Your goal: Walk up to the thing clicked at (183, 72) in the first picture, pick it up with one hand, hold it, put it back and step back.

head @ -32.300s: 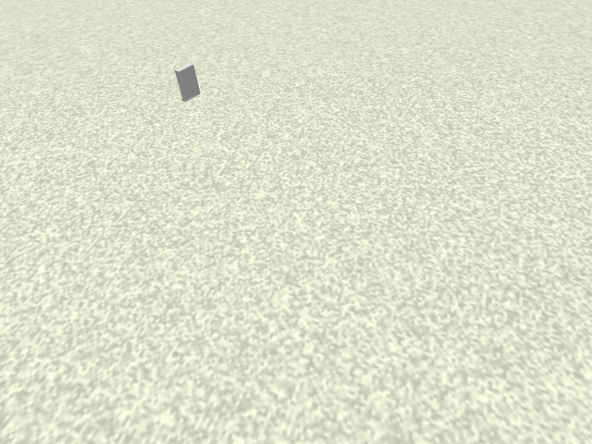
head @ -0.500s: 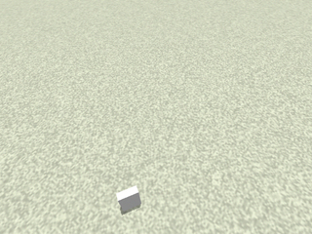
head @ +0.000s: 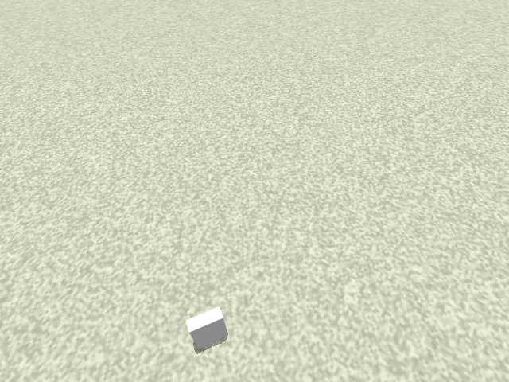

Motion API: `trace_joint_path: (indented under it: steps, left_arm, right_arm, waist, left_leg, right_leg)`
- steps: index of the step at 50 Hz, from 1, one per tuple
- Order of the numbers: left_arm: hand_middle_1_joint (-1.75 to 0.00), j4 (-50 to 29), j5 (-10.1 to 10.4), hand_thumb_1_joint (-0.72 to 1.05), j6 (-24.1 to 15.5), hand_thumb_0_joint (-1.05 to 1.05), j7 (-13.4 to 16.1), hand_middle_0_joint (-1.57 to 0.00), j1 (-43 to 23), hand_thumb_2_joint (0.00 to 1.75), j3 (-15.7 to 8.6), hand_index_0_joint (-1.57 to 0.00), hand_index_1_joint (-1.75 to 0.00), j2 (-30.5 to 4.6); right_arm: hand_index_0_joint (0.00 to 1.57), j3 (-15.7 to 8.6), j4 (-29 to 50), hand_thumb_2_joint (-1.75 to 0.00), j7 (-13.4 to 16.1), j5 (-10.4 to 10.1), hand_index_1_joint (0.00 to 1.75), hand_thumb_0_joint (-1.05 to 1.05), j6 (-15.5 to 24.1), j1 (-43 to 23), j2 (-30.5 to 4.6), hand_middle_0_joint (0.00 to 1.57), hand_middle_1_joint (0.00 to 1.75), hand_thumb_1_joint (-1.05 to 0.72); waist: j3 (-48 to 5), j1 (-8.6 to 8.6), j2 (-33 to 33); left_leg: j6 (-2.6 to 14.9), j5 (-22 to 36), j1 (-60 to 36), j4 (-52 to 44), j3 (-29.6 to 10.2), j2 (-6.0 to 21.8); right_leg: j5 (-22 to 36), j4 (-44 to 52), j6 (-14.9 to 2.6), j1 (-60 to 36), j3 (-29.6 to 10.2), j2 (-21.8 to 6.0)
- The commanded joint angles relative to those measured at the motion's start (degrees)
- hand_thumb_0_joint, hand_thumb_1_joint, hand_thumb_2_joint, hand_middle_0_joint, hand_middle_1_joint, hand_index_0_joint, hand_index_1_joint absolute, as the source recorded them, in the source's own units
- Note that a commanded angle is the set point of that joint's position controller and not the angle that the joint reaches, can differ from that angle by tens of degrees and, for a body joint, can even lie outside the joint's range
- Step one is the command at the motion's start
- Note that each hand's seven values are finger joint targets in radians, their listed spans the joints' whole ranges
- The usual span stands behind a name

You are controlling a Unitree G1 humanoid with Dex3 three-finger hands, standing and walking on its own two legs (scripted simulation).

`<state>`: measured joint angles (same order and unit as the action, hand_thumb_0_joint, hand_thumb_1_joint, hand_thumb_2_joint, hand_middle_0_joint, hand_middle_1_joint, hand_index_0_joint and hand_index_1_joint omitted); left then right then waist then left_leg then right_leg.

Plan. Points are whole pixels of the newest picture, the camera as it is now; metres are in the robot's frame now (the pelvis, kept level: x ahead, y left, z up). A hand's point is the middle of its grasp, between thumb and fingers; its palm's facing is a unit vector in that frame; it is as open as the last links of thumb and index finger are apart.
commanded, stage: stand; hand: left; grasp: from the side
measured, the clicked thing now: (208, 328) +0.40 +0.20 -0.68
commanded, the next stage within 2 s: step back in 0.64 s
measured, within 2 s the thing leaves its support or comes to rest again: neither
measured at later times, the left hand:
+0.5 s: hand out of the picture +0.08 +0.25 -0.16, palm faces -0.01 -0.94 -0.34, open 7.4 cm
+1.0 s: hand out of the picture +0.10 +0.31 -0.18, palm faces +0.01 -0.93 -0.37, open 7.4 cm
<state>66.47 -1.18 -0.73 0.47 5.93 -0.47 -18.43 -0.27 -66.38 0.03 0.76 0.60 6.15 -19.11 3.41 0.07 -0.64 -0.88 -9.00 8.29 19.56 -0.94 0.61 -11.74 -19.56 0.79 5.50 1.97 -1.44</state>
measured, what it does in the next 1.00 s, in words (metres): shifts its weight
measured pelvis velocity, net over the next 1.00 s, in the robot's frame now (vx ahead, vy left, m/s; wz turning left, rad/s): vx -0.04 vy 0.04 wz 0.01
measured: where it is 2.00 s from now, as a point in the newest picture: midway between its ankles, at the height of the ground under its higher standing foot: outside the picture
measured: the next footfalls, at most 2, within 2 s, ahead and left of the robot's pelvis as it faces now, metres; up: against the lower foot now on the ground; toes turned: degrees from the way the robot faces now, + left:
right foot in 1.38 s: -0.12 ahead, -0.09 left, +0.00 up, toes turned -2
left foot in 1.76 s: -0.20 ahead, +0.15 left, +0.00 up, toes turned -1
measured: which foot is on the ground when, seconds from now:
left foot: down 0.00-1.00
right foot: down 0.00-0.94, up 0.96-1.00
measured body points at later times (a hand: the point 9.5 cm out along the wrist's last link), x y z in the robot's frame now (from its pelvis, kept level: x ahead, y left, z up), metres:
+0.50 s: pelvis +0.01 +0.00 +0.00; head +0.02 +0.00 +0.45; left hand +0.08 +0.29 -0.13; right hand +0.09 -0.30 -0.14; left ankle +0.02 +0.13 -0.75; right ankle -0.01 -0.13 -0.75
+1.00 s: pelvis -0.04 +0.04 -0.02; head +0.03 +0.06 +0.42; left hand +0.09 +0.36 -0.16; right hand +0.04 -0.28 -0.14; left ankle -0.01 +0.12 -0.75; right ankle -0.03 -0.12 -0.72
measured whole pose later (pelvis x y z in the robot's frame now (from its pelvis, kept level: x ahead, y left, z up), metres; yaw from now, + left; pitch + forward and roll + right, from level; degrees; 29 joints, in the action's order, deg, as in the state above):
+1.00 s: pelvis -0.04 +0.04 -0.02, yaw +1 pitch -2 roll -2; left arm 53.9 -0.6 3.2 1.6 1.6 -4.5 -22.4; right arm -3.0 -57.0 -1.1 0.9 -1.7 7.3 -21.4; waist 10.8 -0.9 1.5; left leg 3.3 -18.0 18.7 38.6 -0.8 -2.2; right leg -29.9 -50.2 -1.2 21.6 -5.8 1.3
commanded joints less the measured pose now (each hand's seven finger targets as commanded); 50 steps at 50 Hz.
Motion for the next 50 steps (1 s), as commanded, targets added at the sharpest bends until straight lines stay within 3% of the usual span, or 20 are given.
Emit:
trace_joint_path:
  steps: [1,8,13,16,22,31,32,36,38,40,41,42,43,44,45,46,47,48,49,50]
  left_arm:
    - [-0.30,-2.64,0.25,0.90,-0.95,0.00,0.60,-0.20,-1.00,0.90,-2.15,-0.20,-0.30,-11.94]
    - [-0.30,-3.13,0.51,0.90,-1.17,0.00,0.72,-0.20,-1.66,0.90,-2.27,-0.20,-0.30,-12.19]
    - [-0.30,-3.15,0.36,0.90,-1.08,0.00,0.68,-0.20,-1.78,0.90,-2.24,-0.20,-0.30,-12.08]
    - [-0.30,-3.22,0.23,0.90,-1.21,0.00,0.73,-0.20,-1.78,0.90,-2.34,-0.20,-0.30,-12.33]
    - [-0.30,-3.36,0.34,0.90,-1.22,0.00,0.59,-0.20,-1.90,0.90,-2.36,-0.20,-0.30,-12.30]
    - [-0.30,-3.70,0.40,0.90,-1.27,0.00,0.53,-0.20,-1.67,0.90,-2.42,-0.20,-0.30,-12.57]
    - [-0.30,-5.08,1.45,0.90,-0.78,0.00,0.84,-0.20,-0.75,0.90,-5.36,-0.20,-0.30,-16.32]
    - [-0.30,-8.61,1.42,0.90,-0.18,0.00,1.15,-0.20,-0.23,0.90,-6.21,-0.20,-0.30,-16.15]
    - [-0.30,-10.68,1.15,0.90,0.33,0.00,1.11,-0.20,-1.63,0.90,-6.50,-0.20,-0.30,-16.68]
    - [-0.30,-13.20,0.53,0.90,0.72,0.00,1.22,-0.20,-4.24,0.90,-6.84,-0.20,-0.30,-17.47]
    - [-0.30,-14.37,0.20,0.90,0.88,0.00,1.21,-0.20,-5.71,0.90,-6.91,-0.20,-0.30,-17.74]
    - [-0.30,-15.63,-0.06,0.90,1.06,0.00,1.14,-0.20,-6.48,0.90,-6.90,-0.20,-0.30,-17.75]
    - [-0.30,-16.29,-0.04,0.90,1.27,0.00,1.05,-0.20,-7.88,0.90,-6.87,-0.20,-0.30,-17.63]
    - [-0.30,-16.80,0.11,0.90,1.53,0.00,0.99,-0.20,-7.79,0.90,-6.70,-0.20,-0.30,-16.98]
    - [-0.30,-17.35,0.57,0.90,1.91,0.00,0.92,-0.20,-7.65,0.90,-6.34,-0.20,-0.30,-15.62]
    - [-0.30,-17.69,1.21,0.90,2.31,0.00,0.94,-0.20,-5.34,0.90,-5.79,-0.20,-0.30,-12.78]
    - [-0.30,-17.45,1.11,0.90,2.85,0.00,1.36,-0.20,-3.86,0.90,-5.76,-0.20,-0.30,-11.55]
    - [-0.30,-17.16,0.80,0.90,3.19,0.00,1.77,-0.20,-2.25,0.90,-5.79,-0.20,-0.30,-11.81]
    - [-0.30,-16.72,0.67,0.90,3.41,0.00,2.01,-0.20,-1.48,0.90,-5.59,-0.20,-0.30,-11.98]
    - [-0.30,-16.77,0.82,0.90,3.70,0.00,2.02,-0.20,-1.37,0.90,-5.66,-0.20,-0.30,-12.69]
  right_arm:
    - [0.20,-2.05,2.89,-0.90,0.98,0.17,0.30,0.00,1.00,-1.95,-11.69,0.20,0.30,-0.90]
    - [0.20,-1.88,3.07,-0.90,1.06,0.01,0.30,0.00,1.20,-1.99,-11.61,0.20,0.30,-0.90]
    - [0.20,-1.88,3.10,-0.90,1.02,-0.01,0.30,0.00,0.83,-2.42,-11.78,0.20,0.30,-0.90]
    - [0.20,-1.95,3.33,-0.90,1.03,0.05,0.30,0.00,0.86,-2.67,-11.70,0.20,0.30,-0.90]
    - [0.20,-1.90,3.26,-0.90,0.87,-0.02,0.30,0.00,0.74,-2.43,-11.97,0.20,0.30,-0.90]
    - [0.20,-1.83,3.59,-0.90,0.81,-0.03,0.30,0.00,0.97,-2.74,-11.77,0.20,0.30,-0.90]
    - [0.20,-2.96,4.90,-0.90,0.42,-0.25,0.30,0.00,-0.15,-4.44,-14.49,0.20,0.30,-0.90]
    - [0.20,-3.36,7.30,-0.90,0.22,-0.95,0.30,0.00,-1.01,-1.26,-12.98,0.20,0.30,-0.90]
    - [0.20,-3.86,8.45,-0.90,0.05,-0.89,0.30,0.00,-1.66,-0.62,-12.92,0.20,0.30,-0.90]
    - [0.20,-4.19,9.25,-0.90,-0.14,-0.77,0.30,0.00,-2.37,1.28,-12.40,0.20,0.30,-0.90]
    - [0.20,-4.48,9.74,-0.90,-0.31,-0.57,0.30,0.00,-2.70,2.52,-12.51,0.20,0.30,-0.90]
    - [0.20,-4.72,10.07,-0.90,-0.53,-0.46,0.30,0.00,-2.77,3.98,-12.62,0.20,0.30,-0.90]
    - [0.20,-4.98,10.05,-0.90,-0.67,-0.40,0.30,0.00,-2.76,5.67,-12.75,0.20,0.30,-0.90]
    - [0.20,-5.21,10.42,-0.90,-0.72,-0.42,0.30,0.00,-2.56,5.74,-13.34,0.20,0.30,-0.90]
    - [0.20,-5.42,11.16,-0.90,-0.63,-0.27,0.30,0.00,-2.29,5.63,-14.51,0.20,0.30,-0.90]
    - [0.20,-6.03,12.30,-0.90,-0.52,0.02,0.30,0.00,-1.79,3.96,-17.63,0.20,0.30,-0.90]
    - [0.20,-6.58,12.50,-0.90,-0.26,0.33,0.30,0.00,-1.34,4.40,-19.68,0.20,0.30,-0.90]
    - [0.20,-6.77,13.05,-0.90,0.16,0.79,0.30,0.00,-1.03,4.38,-20.49,0.20,0.30,-0.90]
    - [0.20,-6.94,13.95,-0.90,0.55,0.96,0.30,0.00,-1.01,3.93,-20.32,0.20,0.30,-0.90]
    - [0.20,-6.77,14.71,-0.90,0.95,0.93,0.30,0.00,-1.09,2.21,-19.11,0.20,0.30,-0.90]
  waist:
    - [-4.77,0.38,0.05]
    - [-6.84,0.06,0.51]
    - [-4.41,-0.02,1.18]
    - [-5.74,-0.03,1.09]
    - [-4.41,-0.17,0.21]
    - [-4.92,-0.03,0.31]
    - [0.97,0.02,0.87]
    - [-5.60,-0.96,2.78]
    - [-6.88,-1.19,5.06]
    - [-6.71,-1.53,8.53]
    - [-6.40,-2.04,10.08]
    - [-6.83,-2.50,10.60]
    - [-6.96,-3.34,10.82]
    - [-6.88,-3.17,8.40]
    - [-5.79,-3.15,3.52]
    - [-4.99,-1.94,-5.73]
    - [-5.20,-1.89,-9.75]
    - [-6.17,-1.59,-7.62]
    - [-5.99,-1.73,-8.00]
    - [-5.92,-1.34,-7.19]
  left_leg:
    - [1.80,7.10,-1.59,-3.01,-5.23,6.36]
    - [1.75,14.71,-3.65,-1.91,-4.64,6.68]
    - [1.60,9.63,-2.47,-2.81,-4.70,6.37]
    - [1.68,11.72,-3.42,-2.18,-4.72,6.66]
    - [1.67,7.39,-1.85,-3.22,-4.95,6.44]
    - [1.56,10.06,-2.47,-3.15,-4.99,6.60]
    - [3.52,16.67,2.30,3.19,-4.77,5.00]
    - [4.04,15.46,3.02,10.82,-2.47,3.03]
    - [3.71,8.54,3.24,15.75,-0.96,0.56]
    - [3.40,-3.76,3.78,22.40,-0.15,-1.85]
    - [3.81,-8.93,3.74,24.73,-0.75,-2.22]
    - [4.25,-9.90,3.13,24.66,-1.09,-1.83]
    - [4.57,-7.91,2.41,24.24,-1.57,-1.00]
    - [5.22,0.56,2.55,21.86,-2.57,0.23]
    - [7.26,11.94,5.93,14.30,-6.96,4.31]
    - [9.90,23.54,5.08,4.18,-16.68,11.64]
    - [12.26,29.68,0.53,0.76,-25.68,16.54]
    - [13.92,31.49,-0.55,2.14,-27.12,18.13]
    - [12.31,29.64,1.55,1.46,-27.28,18.13]
    - [9.74,27.10,2.01,1.57,-22.77,15.96]
  right_leg:
    - [7.32,3.54,-1.30,-0.49,-5.04,-6.36]
    - [14.42,2.82,-1.08,-2.38,-4.75,-6.65]
    - [9.70,4.50,-0.84,-0.67,-4.67,-6.32]
    - [11.95,4.04,-0.90,-1.48,-4.50,-6.64]
    - [8.15,5.06,-1.11,-1.42,-4.78,-6.59]
    - [9.13,4.53,-1.32,-1.56,-4.48,-6.65]
    - [17.30,-0.01,-2.08,2.15,-5.08,-5.55]
    - [20.88,-2.93,-5.97,0.31,-6.64,-8.10]
    - [18.49,-2.18,-8.62,3.18,-9.88,-11.24]
    - [18.07,-2.33,-11.90,6.86,-12.39,-15.29]
    - [17.40,-3.03,-12.96,9.20,-12.87,-16.58]
    - [16.21,-4.46,-12.97,10.58,-12.55,-16.75]
    - [14.37,-6.26,-12.13,12.11,-11.08,-16.11]
    - [12.21,-9.77,-10.52,12.13,-8.87,-13.54]
    - [7.66,-17.91,-7.24,10.43,-5.09,-7.73]
    - [-2.60,-27.17,-3.32,13.34,-1.77,1.90]
    - [-23.40,-35.02,-2.99,18.99,-6.29,7.32]
    - [-26.72,-41.22,-2.95,20.26,-11.26,7.30]
    - [-26.33,-44.87,-3.06,20.91,-13.39,7.33]
    - [-23.72,-46.04,-3.42,20.69,-14.73,6.85]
